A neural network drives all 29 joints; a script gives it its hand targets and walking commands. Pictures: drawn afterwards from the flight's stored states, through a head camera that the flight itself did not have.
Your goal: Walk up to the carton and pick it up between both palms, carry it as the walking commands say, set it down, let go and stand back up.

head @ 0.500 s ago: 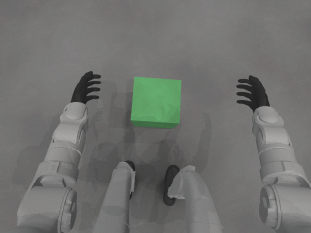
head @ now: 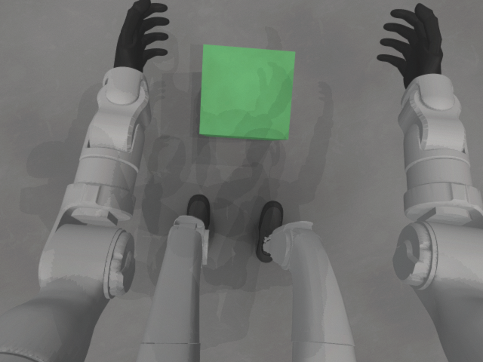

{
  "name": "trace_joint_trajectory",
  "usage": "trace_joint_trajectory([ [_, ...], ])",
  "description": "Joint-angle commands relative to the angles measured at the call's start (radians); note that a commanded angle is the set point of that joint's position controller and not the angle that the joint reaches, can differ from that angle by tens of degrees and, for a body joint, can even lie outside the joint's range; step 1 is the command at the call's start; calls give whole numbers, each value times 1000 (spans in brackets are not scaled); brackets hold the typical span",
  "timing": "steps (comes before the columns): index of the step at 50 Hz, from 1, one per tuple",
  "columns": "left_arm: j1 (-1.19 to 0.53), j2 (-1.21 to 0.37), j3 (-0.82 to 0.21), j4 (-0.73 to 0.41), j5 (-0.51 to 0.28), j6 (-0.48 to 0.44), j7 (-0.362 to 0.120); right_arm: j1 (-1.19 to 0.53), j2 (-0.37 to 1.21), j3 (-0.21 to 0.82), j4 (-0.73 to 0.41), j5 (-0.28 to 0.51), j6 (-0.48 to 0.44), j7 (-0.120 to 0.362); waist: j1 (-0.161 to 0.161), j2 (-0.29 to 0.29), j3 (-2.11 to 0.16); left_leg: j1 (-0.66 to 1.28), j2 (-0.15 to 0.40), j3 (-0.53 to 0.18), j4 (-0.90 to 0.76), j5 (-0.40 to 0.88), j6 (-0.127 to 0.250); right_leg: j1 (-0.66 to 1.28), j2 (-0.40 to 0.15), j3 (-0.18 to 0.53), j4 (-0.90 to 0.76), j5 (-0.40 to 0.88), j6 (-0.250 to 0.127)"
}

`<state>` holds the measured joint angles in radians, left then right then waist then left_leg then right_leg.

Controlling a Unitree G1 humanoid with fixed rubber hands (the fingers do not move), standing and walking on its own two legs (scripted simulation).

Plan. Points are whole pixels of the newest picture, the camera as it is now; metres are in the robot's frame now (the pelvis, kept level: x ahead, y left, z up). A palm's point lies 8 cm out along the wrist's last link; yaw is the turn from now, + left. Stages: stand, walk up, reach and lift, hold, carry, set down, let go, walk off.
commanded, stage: reach and lift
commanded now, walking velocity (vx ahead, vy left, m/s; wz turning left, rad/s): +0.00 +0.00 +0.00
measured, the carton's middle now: (244, 101) +0.50 +0.00 -0.53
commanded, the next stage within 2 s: none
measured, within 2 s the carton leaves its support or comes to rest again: neither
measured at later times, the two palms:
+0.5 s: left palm (171, 93) +0.48 +0.15 -0.31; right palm (346, 106) +0.47 -0.19 -0.30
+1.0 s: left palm (182, 95) +0.49 +0.15 -0.43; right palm (324, 113) +0.47 -0.19 -0.43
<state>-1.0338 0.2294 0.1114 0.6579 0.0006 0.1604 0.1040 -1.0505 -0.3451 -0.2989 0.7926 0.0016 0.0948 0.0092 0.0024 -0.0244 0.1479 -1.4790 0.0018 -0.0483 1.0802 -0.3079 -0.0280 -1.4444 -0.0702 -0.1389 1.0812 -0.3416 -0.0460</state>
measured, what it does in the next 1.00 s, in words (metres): lowers itself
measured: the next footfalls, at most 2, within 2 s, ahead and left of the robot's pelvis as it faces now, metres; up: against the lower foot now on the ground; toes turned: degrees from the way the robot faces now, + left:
none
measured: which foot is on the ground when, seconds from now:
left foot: down 0.00-1.00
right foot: down 0.00-1.00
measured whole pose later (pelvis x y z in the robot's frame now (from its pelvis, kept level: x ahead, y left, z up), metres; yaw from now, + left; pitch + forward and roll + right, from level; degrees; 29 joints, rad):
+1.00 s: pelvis -0.07 +0.01 -0.24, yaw -5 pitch +32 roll -4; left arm -1.48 0.36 0.11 1.00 -0.14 0.12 0.19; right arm -1.50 -0.34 -0.07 1.07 0.17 0.10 -0.16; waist 0.00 0.01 0.52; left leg -2.10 0.01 -0.09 2.05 -0.52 -0.02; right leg -2.05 -0.07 -0.13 2.01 -0.53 -0.07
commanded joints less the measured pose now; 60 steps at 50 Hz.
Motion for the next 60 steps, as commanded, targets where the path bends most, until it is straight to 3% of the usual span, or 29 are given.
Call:
trace_joint_trajectory([
  [1,-280,41,102,-125,-81,-58,-3,-249,-22,-48,-118,100,-53,-25,-66,106,-1472,471,-66,49,108,589,-2,523,150,179,80,713,38],
  [2,-304,26,90,-169,-100,-66,-2,-284,-19,-38,-184,97,-62,-29,-96,75,-1571,570,-67,32,135,653,6,509,158,164,93,713,40],
  [5,-367,20,73,-155,-95,-72,13,-300,-60,-72,-111,86,-72,-33,-115,130,-1570,516,-58,29,194,590,-16,409,158,155,149,631,35],
  [6,-378,46,96,-152,-80,-74,20,-321,-51,-35,-107,104,-69,-36,-68,119,-1551,480,-58,44,203,528,-12,400,157,161,169,594,37],
  [9,-426,69,85,-152,-89,-52,43,-380,-77,-31,-107,118,-49,-48,-78,112,-1588,444,-59,46,266,438,-8,366,154,148,232,515,41],
  [10,-493,97,90,-220,-102,-45,55,-492,-140,-35,-205,145,-50,-56,-67,117,-1665,475,-66,66,298,389,-10,394,158,140,254,472,39],
  [12,-555,115,57,-175,-122,-11,83,-546,-191,-39,-135,144,-21,-69,-104,138,-1674,512,-61,54,343,290,-17,298,160,102,311,317,41],
  [13,-556,151,75,-121,-119,11,99,-602,-212,-26,-122,163,-3,-80,-56,127,-1653,502,-61,63,359,198,-12,275,157,109,319,202,41],
  [14,-629,168,59,-140,-127,16,106,-633,-193,-2,-83,186,15,-85,-49,149,-1648,478,-65,71,385,114,-12,246,154,107,349,135,43],
  [15,-651,159,34,-124,-165,27,119,-675,-230,-7,-94,183,19,-96,-84,149,-1670,505,-66,71,394,68,-14,266,157,104,361,87,36],
  [18,-801,235,-1,-185,-229,68,144,-816,-308,8,-143,198,65,-136,-108,150,-1840,615,-72,63,464,46,-17,338,158,76,436,52,29],
  [19,-777,244,1,-57,-230,88,144,-795,-306,29,-49,193,86,-143,-115,130,-1668,526,-66,54,466,-68,-15,272,154,71,446,-54,27],
  [20,-809,266,1,-182,-236,85,149,-779,-320,16,-108,200,94,-162,-113,178,-1764,577,-68,67,483,10,-26,332,149,77,459,15,24],
  [21,-827,244,-32,-109,-247,90,154,-790,-318,33,-59,196,96,-171,-130,186,-1678,499,-68,71,516,-30,-25,252,140,73,476,-32,20],
  [23,-848,282,-53,-196,-271,86,158,-843,-340,60,-144,229,100,-193,-93,203,-1751,507,-64,68,541,0,-19,299,140,79,517,12,11],
  [25,-816,263,-63,-78,-279,89,148,-826,-276,118,-83,265,108,-198,-55,191,-1667,402,-55,80,582,-34,-7,259,123,86,553,-14,13],
  [29,-873,248,-72,-44,-298,72,130,-863,-254,154,-103,262,95,-204,-63,170,-1524,269,-50,96,638,-62,1,209,114,110,580,-26,10],
  [31,-852,240,-71,136,-278,60,119,-852,-240,144,54,243,90,-194,-77,183,-1326,149,-41,102,668,-129,-4,75,106,108,618,-90,12],
  [33,-878,257,-49,170,-258,41,105,-859,-239,140,109,233,77,-190,-71,180,-1292,122,-39,88,691,-140,-5,40,105,109,650,-99,14],
  [37,-871,235,-47,134,-254,-12,98,-854,-240,141,61,242,19,-179,-93,190,-1393,223,-42,84,750,13,-8,35,114,100,720,31,20],
  [42,-802,246,-35,296,-249,-40,83,-843,-187,217,162,279,6,-169,-23,124,-1239,64,-33,97,803,-12,1,25,109,120,771,23,33],
  [44,-778,232,-42,328,-246,-57,75,-808,-203,193,213,264,-10,-163,-47,152,-1180,43,-30,94,830,34,-12,-40,112,119,803,51,30],
  [45,-814,229,-42,199,-253,-71,77,-821,-198,192,129,271,-22,-165,-40,182,-1274,126,-36,93,833,80,-17,16,117,122,810,99,29],
  [47,-826,218,-86,262,-287,-94,73,-824,-207,212,168,280,-47,-168,-68,174,-1272,101,-37,82,873,116,-23,-12,116,110,848,139,30],
  [51,-797,217,-101,278,-298,-113,69,-811,-178,251,147,300,-60,-161,-43,149,-1275,121,-35,78,915,195,-12,-29,121,113,890,193,34],
  [55,-764,207,-109,438,-287,-124,52,-777,-167,249,299,312,-66,-151,-32,192,-1075,-19,-23,87,936,102,-23,-131,110,125,916,102,38],
  [57,-780,192,-119,411,-310,-137,43,-816,-161,279,218,318,-84,-148,-34,160,-1095,-24,-26,87,948,122,-18,-79,115,130,930,140,35],
  [59,-793,239,-96,362,-296,-151,51,-842,-192,273,176,332,-95,-153,6,164,-1161,-15,-25,89,973,164,-20,-58,116,131,951,186,37],
  [60,-788,218,-120,406,-329,-150,53,-823,-179,276,232,333,-95,-153,-27,154,-1162,3,-27,79,971,156,-17,-68,115,120,952,166,39],
])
